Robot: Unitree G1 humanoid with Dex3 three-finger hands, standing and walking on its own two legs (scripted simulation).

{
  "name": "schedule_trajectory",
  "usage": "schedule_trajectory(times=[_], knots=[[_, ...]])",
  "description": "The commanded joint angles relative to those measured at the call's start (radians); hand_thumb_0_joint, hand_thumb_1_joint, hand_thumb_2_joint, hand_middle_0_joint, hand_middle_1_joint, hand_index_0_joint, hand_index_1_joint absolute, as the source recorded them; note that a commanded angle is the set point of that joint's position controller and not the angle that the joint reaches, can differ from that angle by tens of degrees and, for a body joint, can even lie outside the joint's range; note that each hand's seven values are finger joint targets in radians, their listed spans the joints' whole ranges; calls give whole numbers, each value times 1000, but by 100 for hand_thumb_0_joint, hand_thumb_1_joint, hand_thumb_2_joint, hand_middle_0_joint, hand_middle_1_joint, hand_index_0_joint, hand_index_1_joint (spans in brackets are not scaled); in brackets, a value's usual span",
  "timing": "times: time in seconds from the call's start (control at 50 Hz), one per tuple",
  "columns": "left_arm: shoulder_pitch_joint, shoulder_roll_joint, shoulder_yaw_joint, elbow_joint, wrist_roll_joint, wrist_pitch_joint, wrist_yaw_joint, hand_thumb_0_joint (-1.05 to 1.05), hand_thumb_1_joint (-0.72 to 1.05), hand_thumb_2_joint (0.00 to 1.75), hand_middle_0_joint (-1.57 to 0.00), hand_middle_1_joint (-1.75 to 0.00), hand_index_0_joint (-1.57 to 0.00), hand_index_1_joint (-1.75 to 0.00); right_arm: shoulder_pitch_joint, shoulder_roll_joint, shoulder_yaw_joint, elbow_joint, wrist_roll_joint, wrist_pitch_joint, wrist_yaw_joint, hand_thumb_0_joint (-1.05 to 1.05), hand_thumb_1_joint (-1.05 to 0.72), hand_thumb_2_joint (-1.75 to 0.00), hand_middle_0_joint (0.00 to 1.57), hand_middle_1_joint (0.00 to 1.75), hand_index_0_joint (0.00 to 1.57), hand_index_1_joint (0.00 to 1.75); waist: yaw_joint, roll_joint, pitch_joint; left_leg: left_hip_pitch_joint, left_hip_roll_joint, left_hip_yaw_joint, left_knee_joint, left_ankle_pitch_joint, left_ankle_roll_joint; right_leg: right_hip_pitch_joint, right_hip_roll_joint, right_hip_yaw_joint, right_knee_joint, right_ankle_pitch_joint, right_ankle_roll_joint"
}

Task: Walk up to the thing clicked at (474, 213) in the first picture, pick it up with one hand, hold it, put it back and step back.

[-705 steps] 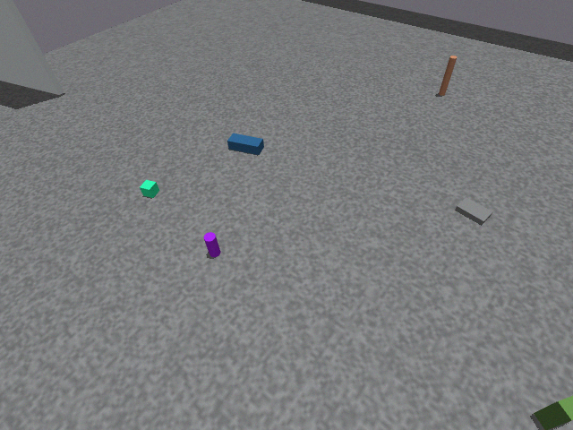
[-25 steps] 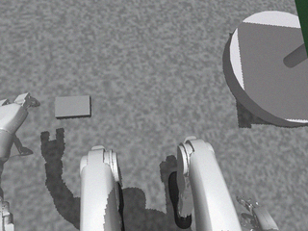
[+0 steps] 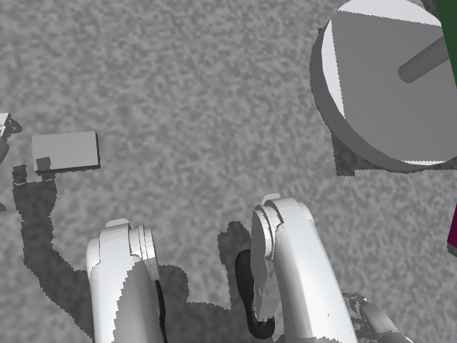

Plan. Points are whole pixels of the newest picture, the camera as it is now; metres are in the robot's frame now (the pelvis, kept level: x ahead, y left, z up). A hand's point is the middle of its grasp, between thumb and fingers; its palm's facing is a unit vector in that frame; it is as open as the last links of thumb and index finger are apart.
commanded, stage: rise first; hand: left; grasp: from above
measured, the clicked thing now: (67, 152) +0.51 +0.30 -0.33
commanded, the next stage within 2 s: none
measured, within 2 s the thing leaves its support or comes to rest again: neither
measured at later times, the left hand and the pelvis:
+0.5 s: hand (6, 166) +0.44 +0.36 -0.19, palm faces -0.45 -0.07 -0.89, open 14.2 cm; pelvis +0.01 +0.00 -0.02, yaw -2 degrees
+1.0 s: hand (17, 162) +0.45 +0.34 -0.20, palm faces -0.44 -0.08 -0.89, open 14.2 cm; pelvis +0.01 +0.00 -0.03, yaw -2 degrees
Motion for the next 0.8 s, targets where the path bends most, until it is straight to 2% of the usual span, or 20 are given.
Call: schedule_trajectory(times=[0.0, 0.1, 0.12, 0.16, 0.24, 0.28, 0.3, 0.32, 0.34, 0.44, 0.5, 0.52, 0.56, 0.6, 0.62, 0.66, 0.7, 0.74, 0.78], knots=[[-261, 329, 66, -115, -9, -15, 54, 0, -49, 96, -11, -91, -11, -92, 192, -254, -72, -9, -14, 6, -4, 0, -90, -90, 20, 30, 20, 30, 10, 290, -664, 575, -23, 60, -238, 222, 20, 239, 35, -67, -200, 192, -61], [-271, 357, 87, -65, -3, -19, 82, 0, -51, 97, -10, -95, -9, -95, 182, -254, -58, -6, -29, 8, -2, 0, -90, -90, 20, 30, 20, 30, 7, 275, -649, 529, -23, 69, -208, 204, 26, 250, 41, -64, -197, 186, -60], [-285, 348, 81, -61, -4, -21, 87, 0, -51, 98, -10, -94, -10, -95, 180, -255, -56, -2, -31, 8, -2, 0, -91, -90, 20, 30, 20, 30, -3, 281, -651, 518, -23, 67, -204, 195, 24, 245, 43, -65, -190, 182, -60], [-294, 374, 89, -55, 3, -19, 97, 0, -51, 97, -9, -97, -9, -96, 177, -260, -53, -2, -39, 6, -2, 0, -90, -90, 20, 30, 20, 30, -5, 284, -651, 502, -22, 70, -192, 194, 26, 254, 43, -65, -187, 187, -58], [-324, 374, 82, -51, 3, -10, 110, 0, -53, 99, -7, -99, -7, -99, 178, -258, -48, 10, -50, 2, -3, 0, -90, -90, 20, 30, 20, 30, -15, 280, -652, 465, -22, 73, -178, 171, 27, 270, 45, -63, -190, 178, -55], [-304, 383, 91, -51, 1, -1, 115, 0, -52, 99, -7, -99, -8, -98, 188, -264, -47, 13, -57, 1, -1, 0, -90, -90, 20, 30, 20, 30, -9, 299, -668, 494, -20, 67, -175, 195, 26, 271, 45, -68, -175, 193, -55], [-301, 368, 79, -41, -1, 5, 112, 0, -53, 99, -7, -100, -7, -99, 192, -261, -44, 15, -59, -1, 0, 0, -91, -90, 20, 30, 20, 30, -10, 303, -670, 512, -20, 63, -177, 199, 24, 254, 45, -72, -171, 190, -59], [-302, 372, 78, -40, -2, 9, 111, 0, -54, 100, -6, -100, -7, -100, 186, -263, -47, 13, -54, -2, -1, 0, -90, -90, 20, 30, 20, 30, -7, 308, -665, 516, -19, 63, -178, 191, 24, 235, 47, -74, -169, 182, -61], [-316, 373, 77, -46, -3, 11, 112, 0, -53, 100, -6, -100, -7, -99, 183, -265, -47, 12, -56, -2, 0, 0, -90, -90, 20, 30, 20, 30, -17, 319, -661, 513, -18, 62, -177, 187, 23, 232, 47, -76, -168, 181, -60], [-289, 373, 81, -54, -8, 28, 106, 0, -55, 101, -6, -100, -6, -100, 192, -269, -45, 13, -57, -1, 2, 0, -90, -90, 20, 30, 20, 30, -9, 336, -661, 535, -17, 57, -181, 208, 19, 222, 46, -84, -155, 195, -62], [-281, 351, 62, -60, -16, 31, 94, 0, -55, 101, -6, -100, -6, -100, 191, -270, -42, 9, -53, -2, 4, 0, -91, -90, 20, 30, 20, 30, -20, 346, -640, 554, -14, 46, -182, 236, 17, 203, 44, -88, -147, 213, -61], [-301, 357, 61, -77, -17, 27, 94, 0, -61, 108, -6, -97, -3, -100, 191, -272, -42, 7, -54, -2, 6, 0, -91, -90, 20, 30, 20, 30, -28, 359, -645, 551, -13, 45, -179, 246, 16, 208, 45, -90, -141, 224, -61], [-284, 363, 74, -71, -21, 30, 97, 0, -56, 102, -7, -100, -6, -100, 195, -274, -43, 5, -49, -1, 7, 0, -91, -90, 20, 30, 20, 30, -18, 338, -659, 553, -12, 44, -172, 264, 17, 221, 46, -89, -144, 240, -61], [-295, 342, 61, -66, -27, 27, 97, 0, -56, 101, -7, -100, -6, -100, 203, -271, -35, 4, -53, -2, 12, 0, -91, -90, 20, 30, 20, 30, -34, 352, -636, 546, -13, 43, -172, 269, 18, 222, 44, -89, -145, 245, -57], [-298, 345, 57, -70, -19, 25, 94, 0, -57, 102, -7, -100, -6, -101, 205, -272, -33, 4, -55, -1, 13, 0, -91, -90, 20, 30, 20, 30, -38, 344, -652, 552, -11, 41, -167, 277, 18, 233, 47, -91, -149, 256, -58], [-291, 370, 76, -65, -21, 24, 98, 0, -56, 102, -7, -98, -6, -99, 205, -274, -35, 4, -48, 0, 13, 0, -91, -90, 20, 30, 20, 30, -25, 342, -650, 540, -12, 45, -168, 262, 17, 236, 47, -88, -146, 243, -61], [-296, 370, 81, -66, -23, 23, 103, 0, -56, 102, -6, -99, -6, -100, 203, -277, -33, 0, -53, -1, 15, 0, -91, -90, 20, 30, 20, 30, -27, 343, -660, 544, -12, 46, -164, 261, 18, 239, 48, -89, -147, 243, -59], [-314, 348, 60, -47, -16, 18, 106, 0, -56, 101, -6, -101, -6, -101, 200, -276, -32, 0, -50, -3, 15, 0, -91, -90, 20, 30, 20, 30, -43, 348, -632, 538, -10, 39, -170, 230, 15, 211, 51, -96, -145, 217, -62], [-331, 353, 58, -26, -9, 16, 116, 0, -56, 102, -7, -100, -6, -101, 195, -278, -25, -4, -49, -8, 16, 0, -91, -90, 20, 30, 20, 30, -53, 355, -590, 498, -13, 40, -175, 188, 16, 200, 49, -97, -147, 191, -61]])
